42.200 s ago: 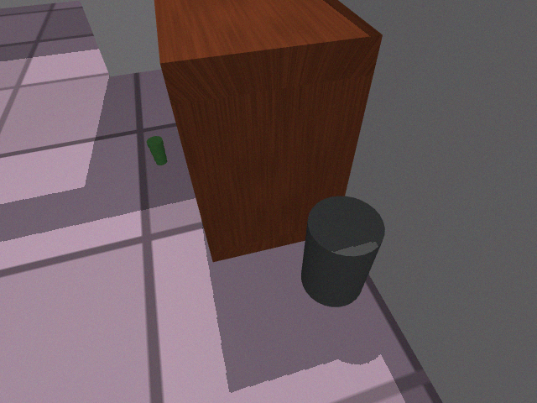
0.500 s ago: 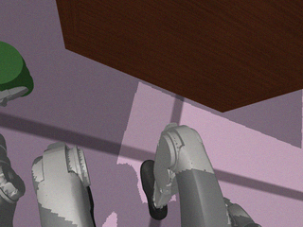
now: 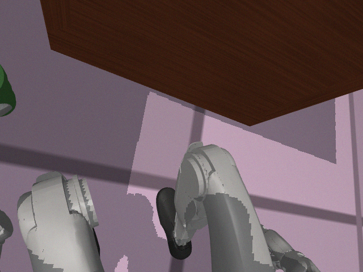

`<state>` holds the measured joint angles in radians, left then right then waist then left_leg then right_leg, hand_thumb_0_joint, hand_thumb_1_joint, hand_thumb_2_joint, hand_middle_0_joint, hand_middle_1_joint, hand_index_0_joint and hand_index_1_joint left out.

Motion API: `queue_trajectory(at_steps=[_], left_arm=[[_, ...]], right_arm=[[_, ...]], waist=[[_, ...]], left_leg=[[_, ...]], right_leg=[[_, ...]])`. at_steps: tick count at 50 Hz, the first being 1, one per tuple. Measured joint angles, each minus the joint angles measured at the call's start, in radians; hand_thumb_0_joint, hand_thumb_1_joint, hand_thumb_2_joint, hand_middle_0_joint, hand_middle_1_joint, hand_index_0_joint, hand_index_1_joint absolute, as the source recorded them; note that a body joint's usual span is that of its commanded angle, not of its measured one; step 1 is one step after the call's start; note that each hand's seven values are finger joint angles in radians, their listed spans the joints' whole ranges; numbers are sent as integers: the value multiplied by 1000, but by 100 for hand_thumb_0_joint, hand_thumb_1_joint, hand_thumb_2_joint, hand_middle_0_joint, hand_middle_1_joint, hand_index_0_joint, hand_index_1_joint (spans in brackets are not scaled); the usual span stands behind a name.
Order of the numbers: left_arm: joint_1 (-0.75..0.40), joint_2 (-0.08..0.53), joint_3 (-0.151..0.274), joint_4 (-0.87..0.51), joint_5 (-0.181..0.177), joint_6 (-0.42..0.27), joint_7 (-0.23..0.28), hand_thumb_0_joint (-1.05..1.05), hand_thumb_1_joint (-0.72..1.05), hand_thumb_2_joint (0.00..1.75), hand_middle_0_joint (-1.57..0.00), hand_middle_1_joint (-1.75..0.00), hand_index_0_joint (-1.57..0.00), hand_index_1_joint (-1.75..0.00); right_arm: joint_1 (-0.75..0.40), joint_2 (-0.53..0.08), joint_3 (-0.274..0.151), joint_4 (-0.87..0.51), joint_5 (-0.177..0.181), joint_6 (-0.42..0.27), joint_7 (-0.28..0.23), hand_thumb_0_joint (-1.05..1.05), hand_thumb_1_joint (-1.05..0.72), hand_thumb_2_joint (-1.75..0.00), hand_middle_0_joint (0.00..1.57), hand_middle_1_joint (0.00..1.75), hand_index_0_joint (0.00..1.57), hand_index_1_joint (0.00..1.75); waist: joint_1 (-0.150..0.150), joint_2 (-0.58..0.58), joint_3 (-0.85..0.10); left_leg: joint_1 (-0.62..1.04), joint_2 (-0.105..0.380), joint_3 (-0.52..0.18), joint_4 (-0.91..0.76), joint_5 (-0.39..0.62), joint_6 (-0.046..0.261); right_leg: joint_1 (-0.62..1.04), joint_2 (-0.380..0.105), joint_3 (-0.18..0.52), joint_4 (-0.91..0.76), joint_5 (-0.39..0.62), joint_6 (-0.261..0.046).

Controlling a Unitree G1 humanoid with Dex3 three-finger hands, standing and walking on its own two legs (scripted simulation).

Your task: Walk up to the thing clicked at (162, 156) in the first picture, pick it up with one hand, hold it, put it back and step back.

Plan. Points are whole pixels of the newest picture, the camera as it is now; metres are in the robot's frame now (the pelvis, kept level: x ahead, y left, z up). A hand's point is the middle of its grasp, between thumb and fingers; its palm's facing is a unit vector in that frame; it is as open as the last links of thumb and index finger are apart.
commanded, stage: lower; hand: left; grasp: from above
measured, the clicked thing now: out of the picture +0.48 +0.29 -0.14
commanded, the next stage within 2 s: loosen in 0.94 s
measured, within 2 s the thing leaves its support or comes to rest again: rests again in 1.30 s
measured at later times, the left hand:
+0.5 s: hand out of the picture +0.48 +0.31 -0.17, palm faces +0.36 -0.93 -0.02, open 11.0 cm
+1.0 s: hand out of the picture +0.48 +0.31 -0.19, palm faces +0.37 -0.93 -0.02, open 11.0 cm
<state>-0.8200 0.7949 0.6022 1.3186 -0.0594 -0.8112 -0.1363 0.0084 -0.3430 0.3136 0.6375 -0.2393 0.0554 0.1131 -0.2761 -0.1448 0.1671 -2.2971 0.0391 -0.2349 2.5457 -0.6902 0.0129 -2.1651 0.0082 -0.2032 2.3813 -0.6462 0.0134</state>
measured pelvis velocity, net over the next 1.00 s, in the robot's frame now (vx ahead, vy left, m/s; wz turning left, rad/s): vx -0.01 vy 0.01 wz -0.08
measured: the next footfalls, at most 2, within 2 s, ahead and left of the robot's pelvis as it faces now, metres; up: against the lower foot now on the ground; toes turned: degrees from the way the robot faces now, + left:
none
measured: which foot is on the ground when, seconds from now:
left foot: down 0.00-1.00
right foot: down 0.00-1.00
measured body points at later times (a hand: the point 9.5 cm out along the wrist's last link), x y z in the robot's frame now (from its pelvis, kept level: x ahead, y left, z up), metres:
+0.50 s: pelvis +0.00 +0.01 -0.01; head +0.26 +0.17 +0.32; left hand +0.45 +0.36 -0.17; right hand +0.12 -0.26 -0.05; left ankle +0.08 +0.12 -0.27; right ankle +0.12 -0.11 -0.27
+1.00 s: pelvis -0.01 +0.01 -0.01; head +0.26 +0.18 +0.30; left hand +0.45 +0.35 -0.19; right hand +0.13 -0.25 -0.04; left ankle +0.08 +0.12 -0.27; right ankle +0.12 -0.11 -0.27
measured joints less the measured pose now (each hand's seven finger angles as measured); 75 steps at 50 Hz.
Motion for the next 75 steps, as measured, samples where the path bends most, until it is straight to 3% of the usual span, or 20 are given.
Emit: queue_trajectory(at_steps=[14, 21, 34, 56, 64, 75], left_arm=[[2, 83, -15, 97, -14, -66, 21, -2, -61, 79, -77, -112, -82, -116], [-15, 128, -33, 127, 5, -99, 40, -3, -61, 80, -77, -113, -81, -116], [-22, 177, -59, 198, -1, -137, 76, -3, -61, 81, -76, -113, -81, -117], [-10, 221, -75, 227, -17, -186, 96, -3, -61, 79, -77, -112, -82, -116], [-8, 216, -76, 217, -22, -201, 99, -2, -52, 65, -80, -94, -84, -96], [-36, 236, -87, 250, -25, -205, 99, -1, -55, 34, -52, -50, -55, -50]], right_arm=[[-45, -15, 92, -32, -37, 0, -1, 0, -91, -91, 21, 30, 21, 30], [-86, -21, 127, -47, -61, 4, -6, 0, -91, -91, 21, 30, 21, 30], [-136, -24, 197, -85, -88, 16, -8, 0, -90, -91, 21, 30, 21, 30], [-184, -30, 251, -97, -112, 22, -19, 0, -90, -90, 21, 30, 21, 30], [-192, -28, 255, -96, -116, 23, -22, 0, -91, -90, 21, 30, 21, 30], [-189, -29, 261, -109, -111, 32, -21, 0, -92, -90, 21, 30, 21, 30]], waist=[[-14, -64, 62], [-19, -87, 90], [-25, -113, 121], [-24, -145, 148], [-24, -149, 147], [-34, -134, 140]], left_leg=[[20, 1, -48, 34, -16, -5], [24, -1, -67, 51, -18, 1], [46, 0, -103, 63, -30, -3], [59, 1, -138, 78, -39, 2], [63, 1, -142, 78, -37, 4], [63, 5, -140, 73, -33, 8]], right_leg=[[32, 15, -35, 2, 4, 7], [49, 22, -49, 0, 8, 18], [78, 34, -75, -13, 12, 24], [104, 50, -99, -29, 19, 38], [112, 52, -103, -34, 22, 40], [110, 55, -101, -40, 29, 42]])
